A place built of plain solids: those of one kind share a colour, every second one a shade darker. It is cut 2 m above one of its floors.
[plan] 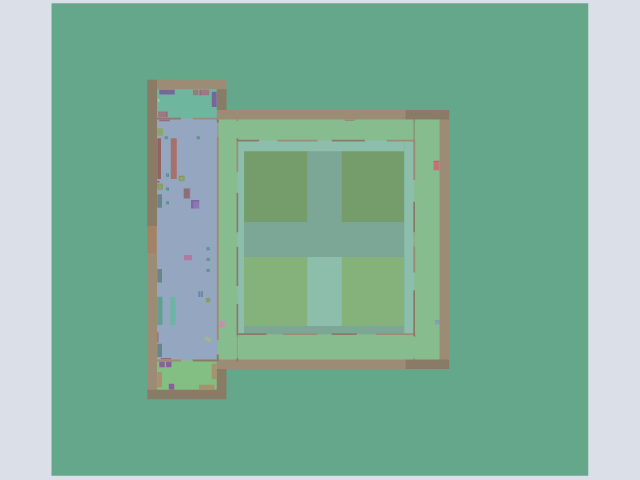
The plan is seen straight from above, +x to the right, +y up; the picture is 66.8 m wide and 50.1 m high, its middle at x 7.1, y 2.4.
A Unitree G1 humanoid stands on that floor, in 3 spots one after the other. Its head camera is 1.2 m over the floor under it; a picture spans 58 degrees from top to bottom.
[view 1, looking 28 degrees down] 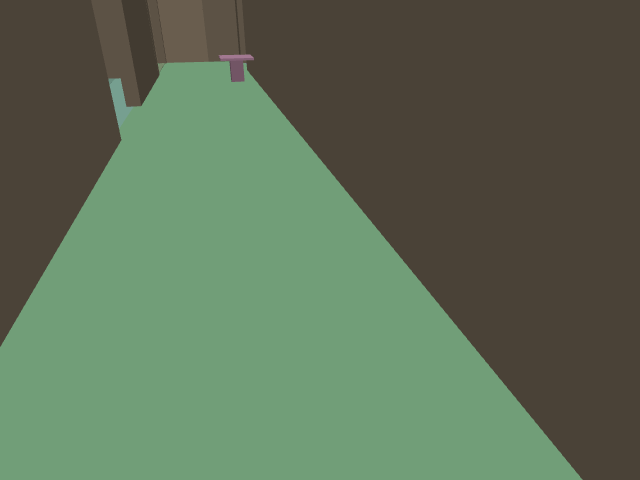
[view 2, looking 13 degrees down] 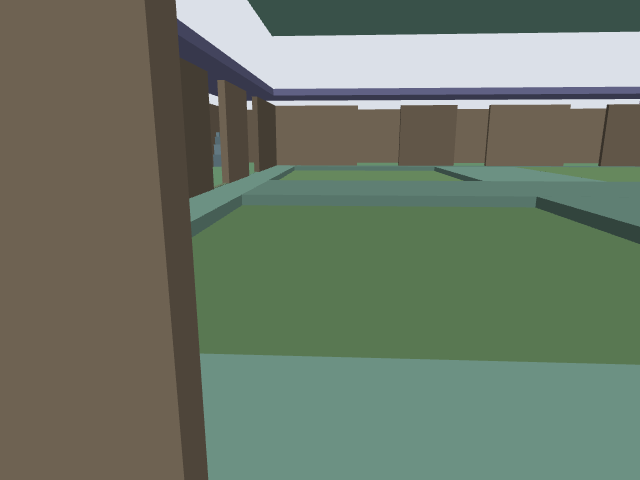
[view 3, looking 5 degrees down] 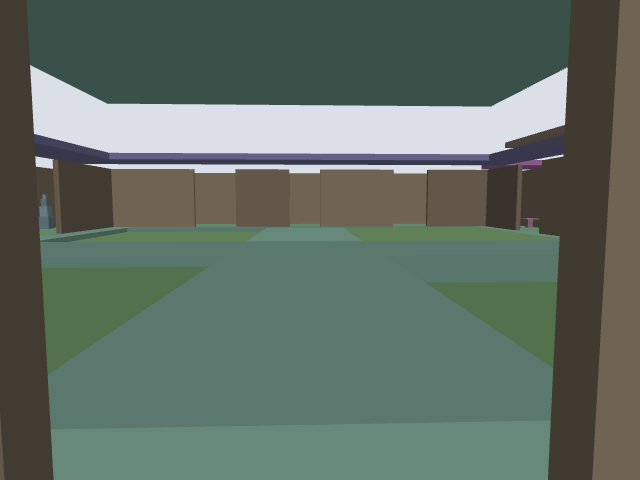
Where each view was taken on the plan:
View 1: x -2.54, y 2.45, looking -104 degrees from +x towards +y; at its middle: floor_corr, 2.56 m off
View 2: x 13.61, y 13.93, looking -87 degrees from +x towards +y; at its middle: step_tier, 6.41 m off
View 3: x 7.58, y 13.93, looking -92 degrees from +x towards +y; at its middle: floor_gang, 13.78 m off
